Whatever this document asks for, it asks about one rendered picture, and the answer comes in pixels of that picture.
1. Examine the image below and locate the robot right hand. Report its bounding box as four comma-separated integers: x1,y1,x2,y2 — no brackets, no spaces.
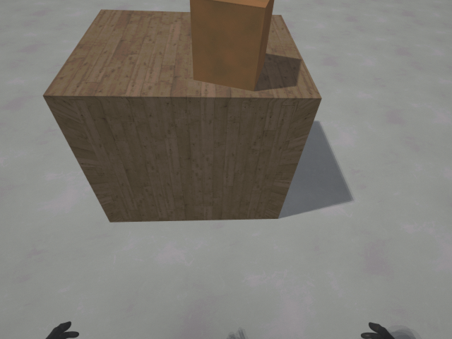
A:
361,322,395,339

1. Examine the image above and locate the robot left hand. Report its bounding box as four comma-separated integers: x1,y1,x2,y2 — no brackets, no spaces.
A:
46,321,79,339

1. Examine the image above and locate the carton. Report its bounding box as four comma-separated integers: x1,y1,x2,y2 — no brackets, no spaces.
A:
190,0,274,91

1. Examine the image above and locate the pedestal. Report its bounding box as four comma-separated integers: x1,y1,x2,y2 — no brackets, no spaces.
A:
43,9,322,222

